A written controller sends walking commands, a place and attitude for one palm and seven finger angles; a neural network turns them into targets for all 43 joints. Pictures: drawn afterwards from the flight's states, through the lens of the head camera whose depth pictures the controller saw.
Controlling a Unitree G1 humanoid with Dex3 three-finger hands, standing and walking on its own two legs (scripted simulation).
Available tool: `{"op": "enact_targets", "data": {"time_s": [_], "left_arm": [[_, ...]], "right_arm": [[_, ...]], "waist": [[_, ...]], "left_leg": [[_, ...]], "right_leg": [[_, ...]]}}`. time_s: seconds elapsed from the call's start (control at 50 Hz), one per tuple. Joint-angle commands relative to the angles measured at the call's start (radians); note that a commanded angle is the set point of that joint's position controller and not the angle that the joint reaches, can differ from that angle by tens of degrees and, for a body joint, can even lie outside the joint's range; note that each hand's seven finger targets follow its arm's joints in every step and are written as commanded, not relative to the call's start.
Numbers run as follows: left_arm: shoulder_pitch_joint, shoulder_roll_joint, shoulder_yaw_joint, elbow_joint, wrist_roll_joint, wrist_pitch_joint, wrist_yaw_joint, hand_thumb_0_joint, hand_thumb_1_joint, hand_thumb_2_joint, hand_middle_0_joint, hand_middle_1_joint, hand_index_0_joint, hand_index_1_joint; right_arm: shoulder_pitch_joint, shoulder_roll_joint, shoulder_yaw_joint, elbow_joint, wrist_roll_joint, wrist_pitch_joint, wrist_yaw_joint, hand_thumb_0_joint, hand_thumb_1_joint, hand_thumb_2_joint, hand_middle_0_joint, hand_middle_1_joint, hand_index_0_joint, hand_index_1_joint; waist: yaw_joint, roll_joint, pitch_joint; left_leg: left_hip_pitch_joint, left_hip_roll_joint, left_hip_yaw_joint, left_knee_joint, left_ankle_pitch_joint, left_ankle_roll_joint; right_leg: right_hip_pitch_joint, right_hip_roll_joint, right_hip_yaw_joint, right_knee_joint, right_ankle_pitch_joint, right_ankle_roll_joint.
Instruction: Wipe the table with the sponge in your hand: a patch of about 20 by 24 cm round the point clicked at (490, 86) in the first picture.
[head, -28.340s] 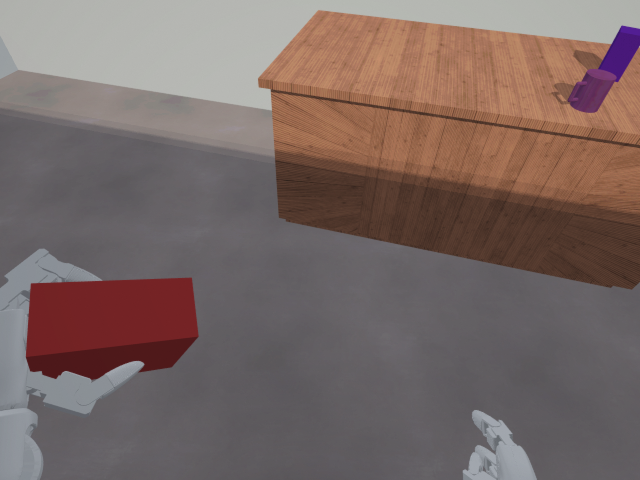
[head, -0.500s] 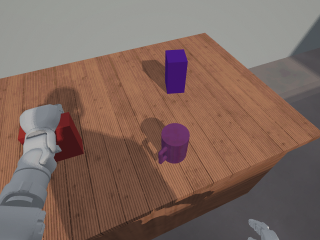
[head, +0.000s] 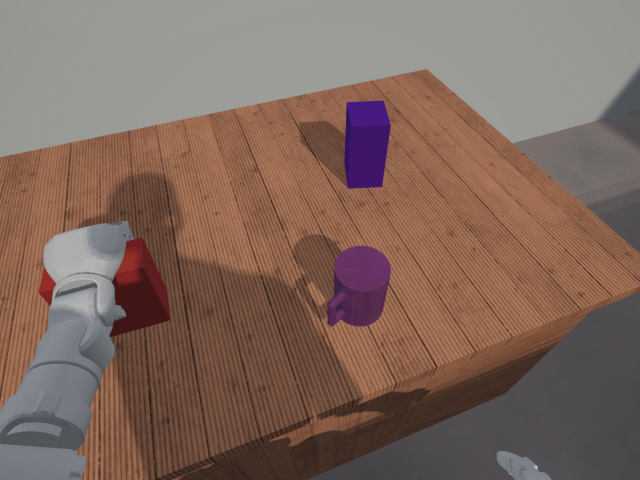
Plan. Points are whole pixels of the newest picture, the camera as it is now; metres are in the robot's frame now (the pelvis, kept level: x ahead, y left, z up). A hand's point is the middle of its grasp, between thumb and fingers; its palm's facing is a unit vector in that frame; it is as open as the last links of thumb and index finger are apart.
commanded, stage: wipe back along the first lane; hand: left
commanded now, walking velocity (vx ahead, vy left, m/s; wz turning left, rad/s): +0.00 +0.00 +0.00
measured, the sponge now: (117, 300) +0.34 +0.33 -0.01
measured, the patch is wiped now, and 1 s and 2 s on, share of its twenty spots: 1.00 1.00 1.00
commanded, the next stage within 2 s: lift the sponge slowly off the table in 1.24 s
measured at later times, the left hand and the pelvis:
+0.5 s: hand (104, 306) +0.30 +0.31 +0.04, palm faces -0.01 -0.03 -1.00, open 10.2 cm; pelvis +0.01 +0.00 +0.00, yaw +0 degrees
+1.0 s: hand (102, 344) +0.25 +0.29 +0.04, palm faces +0.00 -0.05 -1.00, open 10.2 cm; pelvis +0.01 -0.01 +0.00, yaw +0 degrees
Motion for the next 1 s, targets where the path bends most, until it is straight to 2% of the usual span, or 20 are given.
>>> {"op": "enact_targets", "data": {"time_s": [0.0,0.02,0.08,0.16,0.3,0.34,0.4,0.44,0.52,0.54,0.56,0.58,0.62,0.64,0.72,0.84,0.92,0.94,0.96,0.98], "left_arm": [[-0.144,0.178,0.012,-0.08,0.015,0.018,-0.021,0.0,0.1,1.3,-1.2,-1.6,-1.2,-1.6],[-0.15,0.147,-0.017,-0.083,0.012,0.022,-0.024,0.0,0.1,1.3,-1.2,-1.6,-1.2,-1.6],[-0.071,0.153,0.007,-0.126,0.001,0.023,-0.027,0.0,0.1,1.3,-1.2,-1.6,-1.2,-1.6],[0.002,0.111,-0.011,-0.218,-0.016,0.037,-0.027,0.0,0.1,1.3,-1.2,-1.6,-1.2,-1.6],[0.069,0.118,0.0,-0.276,-0.03,0.089,-0.026,0.0,0.1,1.3,-1.2,-1.6,-1.2,-1.6],[0.076,0.142,0.021,-0.33,-0.03,0.094,-0.029,0.0,0.1,1.3,-1.2,-1.6,-1.2,-1.6],[0.152,0.094,-0.012,-0.357,-0.036,0.105,-0.037,0.0,0.1,1.3,-1.2,-1.6,-1.2,-1.6],[0.124,0.111,-0.002,-0.4,-0.034,0.107,-0.04,0.0,0.1,1.3,-1.2,-1.6,-1.2,-1.6],[0.207,0.078,-0.022,-0.427,-0.036,0.112,-0.047,0.0,0.1,1.3,-1.2,-1.6,-1.2,-1.6],[0.204,0.099,0.001,-0.462,-0.036,0.109,-0.046,0.0,0.1,1.3,-1.2,-1.6,-1.2,-1.6],[0.214,0.075,-0.024,-0.476,-0.04,0.114,-0.047,0.0,0.1,1.3,-1.2,-1.6,-1.2,-1.6],[0.234,0.091,-0.004,-0.461,-0.042,0.115,-0.046,0.0,0.1,1.3,-1.2,-1.6,-1.2,-1.6],[0.253,0.07,-0.023,-0.481,-0.041,0.116,-0.048,0.0,0.1,1.3,-1.2,-1.6,-1.2,-1.6],[0.246,0.093,0.003,-0.516,-0.039,0.115,-0.047,0.0,0.1,1.3,-1.2,-1.6,-1.2,-1.6],[0.356,0.043,-0.03,-0.555,-0.046,0.118,-0.043,0.0,0.1,1.3,-1.2,-1.6,-1.2,-1.6],[0.419,0.106,0.041,-0.629,-0.061,0.13,-0.037,0.0,0.1,1.3,-1.2,-1.6,-1.2,-1.6],[0.442,0.078,0.016,-0.638,-0.068,0.136,-0.039,0.0,0.1,1.3,-1.2,-1.6,-1.2,-1.6],[0.471,0.119,0.06,-0.669,-0.068,0.132,-0.035,0.0,0.1,1.3,-1.2,-1.6,-1.2,-1.6],[0.504,0.061,0.011,-0.683,-0.072,0.135,-0.039,0.0,0.1,1.3,-1.2,-1.6,-1.2,-1.6],[0.522,0.067,0.022,-0.682,-0.077,0.132,-0.038,0.0,0.1,1.3,-1.2,-1.6,-1.2,-1.6]], "right_arm": [[-0.095,-0.147,-0.045,-0.14,0.002,-0.04,-0.007,0.0,-0.9,-0.9,0.2,0.3,0.2,0.3],[-0.101,-0.144,-0.042,-0.145,0.003,-0.039,-0.007,0.0,-0.9,-0.9,0.2,0.3,0.2,0.3],[-0.107,-0.143,-0.046,-0.16,0.003,-0.043,-0.004,0.0,-0.9,-0.9,0.2,0.3,0.2,0.3],[-0.13,-0.137,-0.044,-0.179,0.004,-0.046,0.002,0.0,-0.9,-0.9,0.2,0.3,0.2,0.3],[-0.165,-0.135,-0.032,-0.188,0.007,-0.047,-0.004,0.0,-0.9,-0.9,0.2,0.3,0.2,0.3],[-0.18,-0.135,-0.03,-0.193,0.004,-0.049,-0.004,0.0,-0.9,-0.9,0.2,0.3,0.2,0.3],[-0.189,-0.126,-0.026,-0.207,0.006,-0.053,-0.003,0.0,-0.9,-0.9,0.2,0.3,0.2,0.3],[-0.201,-0.128,-0.022,-0.206,0.003,-0.054,-0.003,0.0,-0.9,-0.9,0.2,0.3,0.2,0.3],[-0.199,-0.122,-0.022,-0.214,0.001,-0.064,-0.002,0.0,-0.9,-0.9,0.2,0.3,0.2,0.3],[-0.21,-0.123,-0.022,-0.216,-0.001,-0.065,0.0,0.0,-0.9,-0.9,0.2,0.3,0.2,0.3],[-0.206,-0.118,-0.02,-0.225,0.0,-0.067,-0.002,0.0,-0.9,-0.9,0.2,0.3,0.2,0.3],[-0.204,-0.12,-0.019,-0.218,-0.001,-0.069,-0.003,0.0,-0.9,-0.9,0.2,0.3,0.2,0.3],[-0.212,-0.117,-0.018,-0.221,-0.002,-0.07,-0.002,0.0,-0.9,-0.9,0.2,0.3,0.2,0.3],[-0.224,-0.12,-0.019,-0.222,-0.004,-0.072,-0.001,0.0,-0.9,-0.9,0.2,0.3,0.2,0.3],[-0.22,-0.111,-0.019,-0.23,-0.005,-0.082,0.005,0.0,-0.9,-0.9,0.2,0.3,0.2,0.3],[-0.249,-0.115,-0.017,-0.233,-0.009,-0.09,0.001,0.0,-0.9,-0.9,0.2,0.3,0.2,0.3],[-0.24,-0.109,-0.016,-0.23,-0.008,-0.094,-0.005,0.0,-0.9,-0.9,0.2,0.3,0.2,0.3],[-0.259,-0.112,-0.016,-0.232,-0.009,-0.098,-0.003,0.0,-0.9,-0.9,0.2,0.3,0.2,0.3],[-0.247,-0.103,-0.015,-0.247,-0.008,-0.102,-0.003,0.0,-0.9,-0.9,0.2,0.3,0.2,0.3],[-0.244,-0.103,-0.015,-0.239,-0.007,-0.104,-0.003,0.0,-0.9,-0.9,0.2,0.3,0.2,0.3]], "waist": [[0.005,-0.045,-0.202],[-0.002,-0.054,-0.189],[0.018,-0.055,-0.227],[0.021,-0.054,-0.222],[0.028,-0.085,-0.154],[0.034,-0.047,-0.164],[0.036,-0.069,-0.149],[0.033,-0.039,-0.141],[0.041,-0.073,-0.151],[0.042,-0.047,-0.156],[0.041,-0.044,-0.157],[0.043,-0.072,-0.142],[0.044,-0.077,-0.13],[0.045,-0.061,-0.141],[0.054,-0.075,-0.147],[0.065,-0.089,-0.123],[0.062,-0.094,-0.094],[0.073,-0.065,-0.114],[0.071,-0.061,-0.127],[0.071,-0.092,-0.12]], "left_leg": [[0.189,-0.011,0.004,-0.052,0.274,0.032],[0.184,-0.011,0.006,-0.055,0.262,0.032],[0.198,-0.01,0.001,-0.049,0.298,0.033],[0.213,-0.007,0.002,-0.05,0.331,0.033],[0.194,-0.015,0.006,-0.07,0.283,0.031],[0.216,-0.013,0.005,-0.074,0.301,0.03],[0.212,-0.017,0.007,-0.071,0.307,0.029],[0.227,-0.014,0.003,-0.082,0.293,0.027],[0.232,-0.019,0.005,-0.07,0.329,0.029],[0.244,-0.015,0.001,-0.075,0.329,0.028],[0.242,-0.018,0.003,-0.074,0.325,0.029],[0.235,-0.018,0.003,-0.073,0.323,0.029],[0.231,-0.019,0.005,-0.073,0.325,0.028],[0.247,-0.016,0.003,-0.075,0.332,0.028],[0.244,-0.019,0.007,-0.063,0.363,0.028],[0.24,-0.022,0.009,-0.07,0.329,0.029],[0.231,-0.023,0.017,-0.071,0.312,0.03],[0.248,-0.023,0.011,-0.073,0.316,0.029],[0.243,-0.026,0.02,-0.067,0.332,0.032],[0.239,-0.022,0.016,-0.068,0.329,0.029]], "right_leg": [[0.018,0.046,-0.038,-0.043,0.257,-0.082],[0.012,0.045,-0.038,-0.047,0.253,-0.08],[0.047,0.046,-0.036,-0.038,0.286,-0.082],[0.062,0.047,-0.039,-0.036,0.316,-0.078],[0.073,0.045,-0.036,-0.053,0.294,-0.074],[0.088,0.045,-0.029,-0.053,0.312,-0.077],[0.093,0.044,-0.034,-0.053,0.323,-0.074],[0.085,0.046,-0.027,-0.06,0.3,-0.077],[0.105,0.044,-0.03,-0.053,0.346,-0.075],[0.106,0.047,-0.021,-0.053,0.338,-0.078],[0.11,0.045,-0.031,-0.051,0.333,-0.076],[0.111,0.044,-0.031,-0.054,0.343,-0.075],[0.108,0.043,-0.029,-0.055,0.35,-0.073],[0.115,0.046,-0.016,-0.054,0.356,-0.078],[0.127,0.042,-0.024,-0.044,0.397,-0.072],[0.147,0.042,0.004,-0.05,0.411,-0.072],[0.132,0.038,-0.01,-0.058,0.387,-0.065],[0.146,0.043,0.013,-0.057,0.387,-0.073],[0.158,0.038,-0.011,-0.046,0.408,-0.068],[0.152,0.038,-0.008,-0.049,0.405,-0.066]]}}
